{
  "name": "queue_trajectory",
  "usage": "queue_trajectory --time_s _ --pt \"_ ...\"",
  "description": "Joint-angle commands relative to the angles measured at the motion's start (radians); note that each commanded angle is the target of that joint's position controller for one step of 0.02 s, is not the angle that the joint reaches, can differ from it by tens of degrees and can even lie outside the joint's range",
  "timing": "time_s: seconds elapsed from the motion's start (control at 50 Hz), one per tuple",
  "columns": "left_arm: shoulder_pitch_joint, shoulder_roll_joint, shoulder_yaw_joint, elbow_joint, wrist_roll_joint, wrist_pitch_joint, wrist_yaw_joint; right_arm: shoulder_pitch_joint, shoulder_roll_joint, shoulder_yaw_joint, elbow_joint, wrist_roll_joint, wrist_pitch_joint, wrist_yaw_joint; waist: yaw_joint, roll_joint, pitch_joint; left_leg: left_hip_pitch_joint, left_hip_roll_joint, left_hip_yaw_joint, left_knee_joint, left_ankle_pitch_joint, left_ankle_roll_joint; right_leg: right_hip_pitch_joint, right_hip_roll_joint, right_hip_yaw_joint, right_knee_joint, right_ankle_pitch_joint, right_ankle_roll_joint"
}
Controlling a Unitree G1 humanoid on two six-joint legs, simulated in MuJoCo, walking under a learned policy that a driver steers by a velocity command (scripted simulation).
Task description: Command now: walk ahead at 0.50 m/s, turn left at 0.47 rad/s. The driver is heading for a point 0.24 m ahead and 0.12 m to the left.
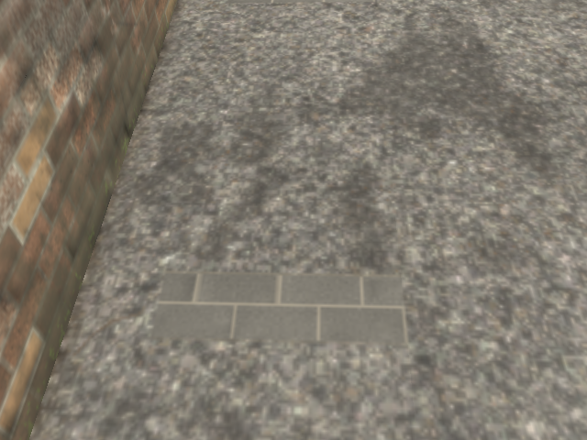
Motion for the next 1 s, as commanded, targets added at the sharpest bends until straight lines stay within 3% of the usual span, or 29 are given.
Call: queue_trajectory --time_s 0.02,0.06,0.1,0.16,0.2,0.26,0.28,0.3,0.32,0.34,0.36,0.38,0.4,0.42,0.44,0.48,0.56,0.62,0.66,0.7,0.72,0.74,0.76,0.8,0.86,1.0 --pt "0.071 0.092 0.026 -0.014 -0.013 -0.033 0.003 0.036 -0.02 -0.009 -0.054 -0.011 0.02 0.02 0.002 -0.125 -0.016 -0.149 0.069 -0.031 0.033 0.084 -0.017 0.091 -0.28 0.212 -0.288 0.099 -0.098" --pt "0.094 0.102 0.032 0.001 -0.013 -0.04 0.003 -0.031 -0.02 -0.01 -0.08 -0.012 0.025 0.028 0.005 -0.111 -0.001 -0.217 0.082 -0.027 0.0 0.155 -0.028 0.114 -0.276 0.146 -0.304 0.143 -0.102" --pt "0.12 0.09 0.027 0.023 -0.008 -0.04 0.002 -0.088 -0.008 -0.005 -0.101 -0.014 0.022 0.029 0.006 -0.099 0.027 -0.226 0.067 -0.014 -0.108 0.207 -0.043 0.109 -0.253 0.069 -0.275 0.379 -0.109" --pt "0.127 0.102 0.026 0.044 -0.013 -0.036 -0.001 -0.168 0.029 0.018 -0.123 -0.011 0.009 0.032 0.02 -0.128 0.019 -0.087 0.023 0.06 -0.364 0.322 -0.044 0.077 -0.207 -0.043 -0.217 0.596 -0.091" --pt "0.163 0.122 0.03 0.067 -0.016 -0.03 0.0 -0.202 0.02 0.021 -0.13 -0.013 0.006 0.031 0.039 -0.138 -0.004 -0.036 -0.003 0.086 -0.447 0.339 -0.036 0.131 -0.22 -0.044 -0.179 0.655 -0.084" --pt "0.169 0.144 0.037 0.09 -0.017 -0.01 0.01 -0.168 -0.014 0.015 -0.12 -0.024 -0.005 0.02 0.02 -0.157 -0.029 0.026 -0.023 0.073 -0.528 0.257 0.001 0.215 -0.249 -0.021 -0.065 0.72 -0.069" --pt "0.165 0.148 0.039 0.095 -0.02 -0.002 0.014 -0.111 -0.029 0.009 -0.099 -0.031 -0.014 0.015 -0.005 -0.144 -0.053 0.089 -0.038 0.068 -0.59 0.262 0.017 0.23 -0.241 -0.02 0.022 0.713 -0.056" --pt "0.171 0.146 0.039 0.1 -0.023 0.007 0.016 -0.026 -0.047 0.001 -0.064 -0.042 -0.03 0.01 -0.041 -0.086 -0.099 0.207 -0.049 0.066 -0.696 0.383 0.031 0.214 -0.202 -0.044 0.169 0.628 -0.03" --pt "0.215 0.118 0.03 0.083 -0.024 0.009 0.017 0.049 -0.122 -0.014 -0.049 -0.054 -0.045 0.0 -0.051 0.018 -0.197 0.412 0.104 -0.06 -0.656 0.822 0.061 0.087 -0.151 -0.064 0.366 0.33 0.003" --pt "0.349 -0.007 -0.003 0.076 -0.041 0.018 0.016 0.063 -0.177 -0.024 -0.05 -0.037 -0.041 -0.019 0.005 0.205 -0.345 0.685 0.398 -0.346 -0.568 1.323 0.234 -0.158 -0.015 -0.032 0.634 -0.472 0.037" --pt "0.337 0.066 0.015 0.114 -0.033 0.048 0.02 0.092 -0.152 -0.021 -0.039 0.028 -0.027 -0.028 -0.03 0.107 -0.428 0.63 0.405 -0.379 -0.621 1.198 0.293 -0.149 -0.01 0.109 0.694 -0.501 0.045" --pt "0.256 0.084 0.022 0.097 -0.022 0.059 0.016 0.024 -0.124 -0.013 -0.044 0.033 -0.016 -0.035 -0.015 0.075 -0.303 0.522 0.357 -0.329 -0.699 0.968 0.273 -0.19 -0.027 0.131 0.716 -0.469 0.049" --pt "0.177 0.069 0.018 0.09 -0.006 0.058 0.01 -0.069 -0.067 0.01 -0.056 0.018 -0.008 -0.039 0.004 0.034 -0.18 0.387 0.299 -0.27 -0.761 0.838 0.22 -0.192 -0.049 0.15 0.65 -0.399 0.055" --pt "0.16 0.057 0.017 0.095 0.003 0.061 0.008 -0.13 -0.035 0.021 -0.059 0.013 -0.004 -0.046 0.035 0.036 -0.118 0.299 0.256 -0.214 -0.798 0.8 0.179 -0.158 -0.066 0.157 0.582 -0.341 0.063" --pt "0.191 0.052 0.016 0.112 0.01 0.071 0.007 -0.162 -0.022 0.028 -0.056 0.014 -0.002 -0.051 0.063 0.049 -0.111 0.233 0.221 -0.162 -0.818 0.776 0.149 -0.088 -0.065 0.148 0.531 -0.298 0.071" --pt "0.235 0.037 0.015 0.144 0.01 0.091 0.013 -0.158 -0.028 0.031 -0.039 0.006 -0.008 -0.047 0.077 0.036 -0.144 0.199 0.193 -0.123 -0.826 0.717 0.132 -0.008 -0.038 0.13 0.467 -0.274 0.073" --pt "0.183 0.024 0.011 0.157 0.005 0.117 0.027 -0.152 -0.046 0.027 -0.006 0.002 -0.001 -0.041 0.056 0.069 -0.114 0.141 0.178 -0.148 -0.893 0.252 0.116 0.022 -0.034 0.124 0.311 -0.229 0.069" --pt "0.167 0.028 0.01 0.172 0.003 0.118 0.028 -0.156 -0.053 0.024 0.019 0.003 0.018 -0.042 0.052 0.078 -0.063 0.076 0.174 -0.184 -0.933 -0.043 0.094 0.056 -0.023 0.112 0.206 -0.184 0.058" --pt "0.203 0.012 0.004 0.199 0.007 0.108 0.029 -0.163 -0.049 0.024 0.033 0.015 0.029 -0.043 0.069 0.037 -0.038 0.02 0.162 -0.189 -0.929 -0.144 0.05 0.14 -0.023 0.105 0.056 -0.093 0.038" --pt "0.213 0.046 0.001 0.199 0.02 0.086 0.034 -0.127 -0.029 0.026 0.052 0.017 0.031 -0.04 0.053 -0.031 -0.003 0.004 0.118 -0.169 -0.882 -0.13 -0.025 0.149 -0.122 0.226 -0.099 -0.111 0.013" --pt "0.158 0.067 0.003 0.201 0.002 0.078 0.032 -0.112 -0.005 0.027 0.056 0.029 0.033 -0.037 0.006 -0.128 0.045 0.089 0.041 -0.085 -0.856 -0.01 -0.043 -0.022 -0.142 0.285 -0.144 -0.229 -0.004" --pt "0.129 0.034 -0.006 0.203 -0.007 0.065 0.027 -0.111 -0.001 0.03 0.073 0.022 0.032 -0.034 -0.002 -0.135 0.036 0.227 0.031 -0.066 -0.8 0.113 -0.043 -0.114 -0.147 0.296 -0.198 -0.27 0.004" --pt "0.113 0.032 -0.008 0.207 -0.013 0.052 0.024 -0.093 0.002 0.03 0.085 0.014 0.03 -0.034 -0.017 -0.141 0.017 0.3 0.038 -0.066 -0.78 0.166 -0.037 -0.14 -0.139 0.286 -0.214 -0.253 0.018" --pt "0.117 0.028 -0.009 0.215 -0.017 0.045 0.031 -0.061 -0.013 0.029 0.117 0.015 0.023 -0.04 -0.018 -0.109 0.004 0.31 0.046 -0.072 -0.772 0.175 -0.023 -0.095 -0.122 0.263 -0.203 -0.181 0.024" --pt "0.16 0.014 -0.013 0.236 -0.013 0.052 0.035 -0.064 0.003 0.038 0.142 0.017 0.014 -0.045 0.004 -0.069 0.013 0.248 0.056 -0.082 -0.793 0.162 -0.02 -0.023 -0.109 0.24 -0.167 -0.117 0.013" --pt "0.198 0.0 -0.017 0.265 -0.013 0.058 0.037 -0.042 0.021 0.051 0.19 0.016 0.011 -0.053 0.021 -0.039 0.014 0.231 0.06 -0.083 -0.797 0.179 -0.028 0.017 -0.101 0.225 -0.138 -0.065 0.004"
